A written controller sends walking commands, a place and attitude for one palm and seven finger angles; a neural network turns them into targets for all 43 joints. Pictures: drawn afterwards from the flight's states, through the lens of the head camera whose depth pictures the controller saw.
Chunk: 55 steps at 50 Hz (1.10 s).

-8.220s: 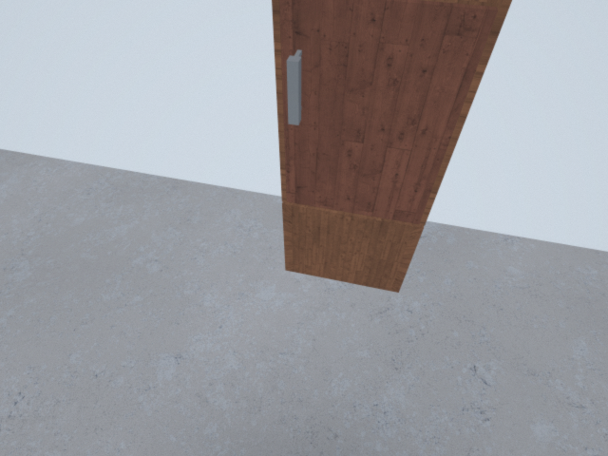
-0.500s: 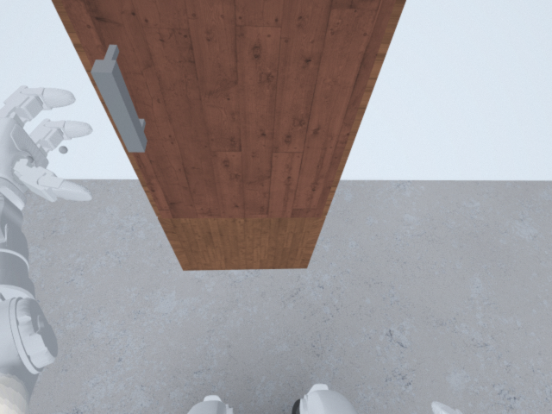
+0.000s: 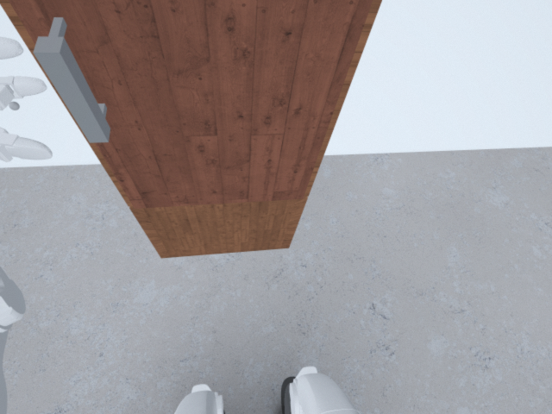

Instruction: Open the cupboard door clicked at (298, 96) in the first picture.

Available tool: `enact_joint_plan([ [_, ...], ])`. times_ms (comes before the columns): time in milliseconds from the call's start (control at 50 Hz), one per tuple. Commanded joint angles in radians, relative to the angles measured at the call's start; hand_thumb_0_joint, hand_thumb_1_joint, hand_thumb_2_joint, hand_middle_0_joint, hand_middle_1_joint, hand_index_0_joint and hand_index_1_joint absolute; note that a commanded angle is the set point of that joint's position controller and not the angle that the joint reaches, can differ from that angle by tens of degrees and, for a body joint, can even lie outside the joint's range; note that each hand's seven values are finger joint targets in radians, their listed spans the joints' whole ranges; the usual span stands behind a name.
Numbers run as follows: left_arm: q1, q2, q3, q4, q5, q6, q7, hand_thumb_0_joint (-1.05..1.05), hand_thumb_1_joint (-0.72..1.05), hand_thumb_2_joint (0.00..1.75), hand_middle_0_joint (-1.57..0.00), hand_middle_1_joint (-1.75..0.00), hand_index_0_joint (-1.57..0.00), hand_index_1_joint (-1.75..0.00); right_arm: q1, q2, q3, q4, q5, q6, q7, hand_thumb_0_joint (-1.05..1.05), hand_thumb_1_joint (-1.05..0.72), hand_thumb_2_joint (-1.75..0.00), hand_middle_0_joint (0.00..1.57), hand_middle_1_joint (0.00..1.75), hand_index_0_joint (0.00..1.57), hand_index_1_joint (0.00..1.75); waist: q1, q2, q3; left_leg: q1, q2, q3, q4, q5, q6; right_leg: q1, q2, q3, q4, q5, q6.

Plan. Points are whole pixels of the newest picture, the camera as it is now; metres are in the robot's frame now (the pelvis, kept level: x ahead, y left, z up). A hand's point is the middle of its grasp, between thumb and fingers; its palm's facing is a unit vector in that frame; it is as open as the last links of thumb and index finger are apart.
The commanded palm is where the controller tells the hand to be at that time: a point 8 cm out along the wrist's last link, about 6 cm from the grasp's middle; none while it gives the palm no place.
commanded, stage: move the hooked fingers beside the handle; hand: left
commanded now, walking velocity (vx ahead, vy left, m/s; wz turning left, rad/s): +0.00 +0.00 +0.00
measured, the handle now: (81, 85) +0.54 +0.23 +0.11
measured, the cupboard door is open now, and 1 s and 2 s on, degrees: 0 0 0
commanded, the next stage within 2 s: slide the fingers in behind the handle in 0.86 s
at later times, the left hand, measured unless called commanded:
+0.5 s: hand (21, 117) +0.48 +0.28 +0.11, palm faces +0.00 -1.00 +0.01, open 14.0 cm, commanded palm +0.46 +0.34 +0.10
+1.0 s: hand (19, 115) +0.48 +0.28 +0.11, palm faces -0.01 -1.00 +0.00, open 14.0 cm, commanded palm +0.46 +0.33 +0.10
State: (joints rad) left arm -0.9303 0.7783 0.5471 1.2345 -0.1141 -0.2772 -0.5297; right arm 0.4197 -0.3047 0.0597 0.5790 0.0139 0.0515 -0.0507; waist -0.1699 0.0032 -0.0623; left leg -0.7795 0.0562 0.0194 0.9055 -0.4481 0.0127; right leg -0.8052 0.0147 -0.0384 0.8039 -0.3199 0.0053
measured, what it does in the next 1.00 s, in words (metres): stands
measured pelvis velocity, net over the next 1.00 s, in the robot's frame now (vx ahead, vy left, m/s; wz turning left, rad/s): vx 0.00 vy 0.00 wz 0.01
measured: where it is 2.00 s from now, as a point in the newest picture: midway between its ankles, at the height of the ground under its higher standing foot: outside the picture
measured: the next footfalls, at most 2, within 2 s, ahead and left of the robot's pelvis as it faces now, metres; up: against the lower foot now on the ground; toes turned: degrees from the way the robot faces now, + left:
none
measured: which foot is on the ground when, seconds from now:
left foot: down 0.00-1.00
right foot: down 0.00-1.00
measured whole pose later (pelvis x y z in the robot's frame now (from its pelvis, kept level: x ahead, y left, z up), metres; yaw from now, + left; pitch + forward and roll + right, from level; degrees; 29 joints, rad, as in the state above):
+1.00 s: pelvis +0.00 +0.00 +0.00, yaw +1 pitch +19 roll -3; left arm -0.92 0.75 0.51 1.20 -0.14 -0.29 -0.54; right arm 0.41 -0.30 0.06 0.58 0.01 0.08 -0.05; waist -0.16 0.00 -0.07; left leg -0.81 0.06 0.00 0.94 -0.46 0.01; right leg -0.83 0.02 -0.06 0.82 -0.33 0.00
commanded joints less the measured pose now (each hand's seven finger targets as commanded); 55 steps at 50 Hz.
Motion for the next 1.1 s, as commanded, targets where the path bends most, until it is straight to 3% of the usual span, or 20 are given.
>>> enact_joint_plan([
  [0, -0.292, 0.344, 0.054, -0.221, -0.034, -0.063, -0.011, 0.0, -0.5, 0.3, -0.3, -1.2, -0.3, -1.2, 0.156, -0.185, -0.075, -0.069, -0.005, -0.001, -0.009, 0.0, -0.9, -0.9, 0.2, 0.3, 0.2, 0.3, 0.055, 0.168, -0.499, 0.27, -0.029, -0.04, -0.094, 0.508, 0.006, 0.284, 0.032, 0.01, -0.034, 0.352, -0.026],
  [60, -0.323, 0.298, 0.026, -0.235, -0.062, -0.068, -0.032, 0.0, -0.5, 0.3, -0.3, -1.2, -0.3, -1.2, 0.152, -0.185, -0.075, -0.07, -0.001, 0.008, -0.008, 0.0, -0.9, -0.9, 0.2, 0.3, 0.2, 0.3, 0.035, 0.152, -0.456, 0.26, -0.028, -0.04, -0.096, 0.477, 0.011, 0.262, 0.037, 0.007, -0.041, 0.331, -0.028],
  [120, -0.309, 0.345, 0.07, -0.247, -0.067, -0.068, -0.04, 0.0, -0.5, 0.3, -0.3, -1.2, -0.3, -1.2, 0.155, -0.192, -0.081, -0.071, -0.002, 0.011, -0.009, 0.0, -0.9, -0.9, 0.2, 0.3, 0.2, 0.3, 0.045, 0.141, -0.476, 0.249, -0.03, -0.04, -0.095, 0.458, 0.015, 0.279, 0.035, 0.011, -0.04, 0.331, -0.027],
  [160, -0.351, 0.317, 0.044, -0.263, -0.069, -0.075, -0.038, 0.0, -0.5, 0.3, -0.3, -1.2, -0.3, -1.2, 0.149, -0.185, -0.077, -0.064, -0.003, 0.013, -0.01, 0.0, -0.9, -0.9, 0.2, 0.3, 0.2, 0.3, 0.031, 0.171, -0.453, 0.263, -0.03, -0.041, -0.092, 0.459, 0.014, 0.248, 0.037, 0.008, -0.04, 0.32, -0.029],
  [260, -0.355, 0.263, 0.009, -0.367, -0.072, -0.097, -0.018, 0.0, -0.5, 0.3, -0.3, -1.2, -0.3, -1.2, 0.149, -0.178, -0.083, -0.061, -0.008, 0.011, -0.006, 0.0, -0.9, -0.9, 0.2, 0.3, 0.2, 0.3, 0.04, 0.264, -0.528, 0.411, -0.017, -0.069, -0.079, 0.616, -0.015, 0.185, 0.043, -0.009, -0.033, 0.31, -0.035],
  [300, -0.354, 0.222, -0.018, -0.325, -0.077, -0.082, -0.016, 0.0, -0.5, 0.3, -0.3, -1.2, -0.3, -1.2, 0.139, -0.175, -0.081, -0.048, -0.006, 0.012, -0.003, 0.0, -0.9, -0.9, 0.2, 0.3, 0.2, 0.3, 0.026, 0.234, -0.487, 0.394, -0.015, -0.069, -0.08, 0.578, -0.014, 0.169, 0.041, -0.014, -0.04, 0.293, -0.03],
  [340, -0.337, 0.218, -0.02, -0.256, -0.074, -0.055, -0.009, 0.0, -0.5, 0.3, -0.3, -1.2, -0.3, -1.2, 0.134, -0.178, -0.078, -0.05, -0.002, 0.012, -0.004, 0.0, -0.9, -0.9, 0.2, 0.3, 0.2, 0.3, 0.019, 0.152, -0.418, 0.304, -0.021, -0.065, -0.096, 0.466, 0.001, 0.189, 0.038, -0.014, -0.047, 0.266, -0.028],
  [380, -0.365, 0.207, -0.039, -0.247, -0.064, -0.041, 0.002, 0.0, -0.5, 0.3, -0.3, -1.2, -0.3, -1.2, 0.128, -0.175, -0.074, -0.051, -0.002, 0.008, -0.008, 0.0, -0.9, -0.9, 0.2, 0.3, 0.2, 0.3, 0.017, 0.189, -0.405, 0.292, -0.027, -0.06, -0.101, 0.447, 0.002, 0.186, 0.033, -0.01, -0.046, 0.263, -0.029],
  [480, -0.33, 0.315, 0.042, -0.254, -0.038, -0.064, 0.036, 0.0, -0.5, 0.3, -0.3, -1.2, -0.3, -1.2, 0.129, -0.176, -0.071, -0.075, -0.006, 0.009, -0.007, 0.0, -0.9, -0.9, 0.2, 0.3, 0.2, 0.3, 0.044, 0.149, -0.459, 0.243, -0.032, -0.046, -0.087, 0.454, 0.006, 0.266, 0.031, 0.005, -0.027, 0.32, -0.028],
  [500, -0.365, 0.309, 0.026, -0.264, -0.035, -0.075, 0.036, 0.0, -0.5, 0.3, -0.3, -1.2, -0.3, -1.2, 0.123, -0.173, -0.067, -0.073, -0.003, 0.01, -0.006, 0.0, -0.9, -0.9, 0.2, 0.3, 0.2, 0.3, 0.034, 0.154, -0.447, 0.237, -0.031, -0.048, -0.088, 0.444, 0.005, 0.264, 0.032, 0.006, -0.027, 0.317, -0.028],
  [580, -0.345, 0.337, 0.059, -0.263, -0.05, -0.096, 0.013, 0.0, -0.5, 0.3, -0.3, -1.2, -0.3, -1.2, 0.122, -0.177, -0.072, -0.078, -0.002, 0.008, -0.008, 0.0, -0.9, -0.9, 0.2, 0.3, 0.2, 0.3, 0.043, 0.153, -0.495, 0.238, -0.034, -0.041, -0.081, 0.443, 0.01, 0.306, 0.034, 0.017, -0.023, 0.341, -0.029],
  [640, -0.342, 0.291, 0.015, -0.23, -0.051, -0.078, -0.014, 0.0, -0.5, 0.3, -0.3, -1.2, -0.3, -1.2, 0.121, -0.175, -0.068, -0.072, 0.001, 0.009, -0.01, 0.0, -0.9, -0.9, 0.2, 0.3, 0.2, 0.3, 0.028, 0.158, -0.452, 0.229, -0.034, -0.037, -0.082, 0.416, 0.013, 0.271, 0.033, 0.013, -0.033, 0.318, -0.025],
  [680, -0.323, 0.298, 0.016, -0.209, -0.058, -0.066, -0.032, 0.0, -0.5, 0.3, -0.3, -1.2, -0.3, -1.2, 0.123, -0.18, -0.066, -0.07, 0.002, 0.012, -0.012, 0.0, -0.9, -0.9, 0.2, 0.3, 0.2, 0.3, 0.033, 0.157, -0.442, 0.22, -0.034, -0.039, -0.085, 0.404, 0.013, 0.265, 0.033, 0.011, -0.034, 0.305, -0.027],
  [740, -0.364, 0.265, -0.023, -0.192, -0.057, -0.047, -0.041, 0.0, -0.5, 0.3, -0.3, -1.2, -0.3, -1.2, 0.13, -0.183, -0.066, -0.062, 0.003, 0.008, -0.016, 0.0, -0.9, -0.9, 0.2, 0.3, 0.2, 0.3, 0.007, 0.127, -0.401, 0.193, -0.034, -0.045, -0.089, 0.35, 0.018, 0.232, 0.032, 0.01, -0.046, 0.261, -0.024],
  [800, -0.418, 0.286, -0.013, -0.244, -0.06, -0.066, -0.036, 0.0, -0.5, 0.3, -0.3, -1.2, -0.3, -1.2, 0.134, -0.182, -0.068, -0.053, 0.0, 0.006, -0.02, 0.0, -0.9, -0.9, 0.2, 0.3, 0.2, 0.3, 0.005, 0.177, -0.443, 0.232, -0.032, -0.049, -0.081, 0.381, 0.014, 0.219, 0.032, 0.012, -0.039, 0.265, -0.027],
  [860, -0.415, 0.306, 0.015, -0.3, -0.065, -0.093, -0.022, 0.0, -0.5, 0.3, -0.3, -1.2, -0.3, -1.2, 0.144, -0.183, -0.072, -0.056, -0.006, 0.005, -0.017, 0.0, -0.9, -0.9, 0.2, 0.3, 0.2, 0.3, 0.024, 0.214, -0.521, 0.301, -0.029, -0.062, -0.072, 0.462, 0.002, 0.215, 0.038, 0.002, -0.021, 0.284, -0.036],
  [900, -0.425, 0.278, -0.009, -0.259, -0.059, -0.085, -0.014, 0.0, -0.5, 0.3, -0.3, -1.2, -0.3, -1.2, 0.141, -0.179, -0.068, -0.042, -0.006, 0.005, -0.014, 0.0, -0.9, -0.9, 0.2, 0.3, 0.2, 0.3, 0.009, 0.202, -0.477, 0.283, -0.026, -0.062, -0.074, 0.424, 0.002, 0.186, 0.037, -0.002, -0.031, 0.251, -0.03],
  [960, -0.402, 0.307, 0.014, -0.242, -0.05, -0.067, 0.0, 0.0, -0.5, 0.3, -0.3, -1.2, -0.3, -1.2, 0.143, -0.182, -0.067, -0.053, -0.005, 0.006, -0.015, 0.0, -0.9, -0.9, 0.2, 0.3, 0.2, 0.3, 0.025, 0.195, -0.471, 0.245, -0.032, -0.059, -0.084, 0.402, 0.008, 0.226, 0.035, 0.002, -0.029, 0.258, -0.033],
  [1020, -0.372, 0.248, -0.033, -0.247, -0.036, -0.05, 0.014, 0.0, -0.5, 0.3, -0.3, -1.2, -0.3, -1.2, 0.14, -0.175, -0.066, -0.06, -0.004, 0.007, -0.009, 0.0, -0.9, -0.9, 0.2, 0.3, 0.2, 0.3, 0.021, 0.196, -0.454, 0.257, -0.028, -0.055, -0.089, 0.41, 0.006, 0.205, 0.033, -0.003, -0.036, 0.256, -0.028],
  [1080, -0.334, 0.297, 0.026, -0.268, -0.046, -0.058, 0.028, 0.0, -0.5, 0.3, -0.3, -1.2, -0.3, -1.2, 0.146, -0.18, -0.071, -0.071, -0.005, 0.01, -0.007, 0.0, -0.9, -0.9, 0.2, 0.3, 0.2, 0.3, 0.04, 0.161, -0.492, 0.249, -0.028, -0.051, -0.086, 0.438, 0.008, 0.257, 0.036, 0.002, -0.03, 0.297, -0.029],
])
